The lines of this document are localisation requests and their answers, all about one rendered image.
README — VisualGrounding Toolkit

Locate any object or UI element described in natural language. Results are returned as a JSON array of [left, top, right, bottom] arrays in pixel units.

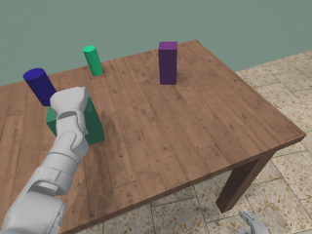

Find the robot left forearm
[[1, 108, 89, 231]]

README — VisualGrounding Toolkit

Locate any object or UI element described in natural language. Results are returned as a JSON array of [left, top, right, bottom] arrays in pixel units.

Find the robot left hand
[[50, 87, 91, 136]]

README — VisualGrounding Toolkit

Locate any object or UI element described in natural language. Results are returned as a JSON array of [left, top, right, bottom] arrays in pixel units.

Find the table
[[0, 40, 307, 234]]

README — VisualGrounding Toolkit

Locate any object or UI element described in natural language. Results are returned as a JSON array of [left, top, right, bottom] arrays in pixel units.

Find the robot right hand
[[235, 210, 270, 234]]

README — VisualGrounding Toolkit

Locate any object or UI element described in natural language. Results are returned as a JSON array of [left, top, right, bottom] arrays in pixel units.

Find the robot left upper arm
[[0, 190, 66, 234]]

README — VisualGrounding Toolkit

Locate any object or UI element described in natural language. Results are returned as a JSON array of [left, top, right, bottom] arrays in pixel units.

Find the sponge
[[46, 97, 105, 145]]

